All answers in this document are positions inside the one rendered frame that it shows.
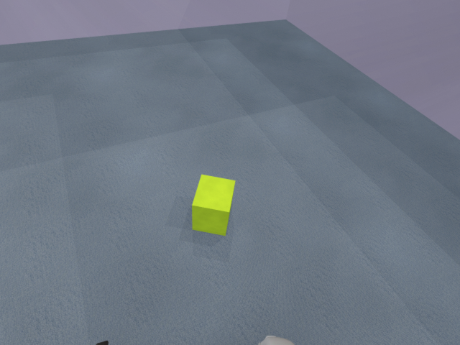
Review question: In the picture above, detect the carton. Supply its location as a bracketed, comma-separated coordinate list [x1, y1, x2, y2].
[192, 175, 235, 236]

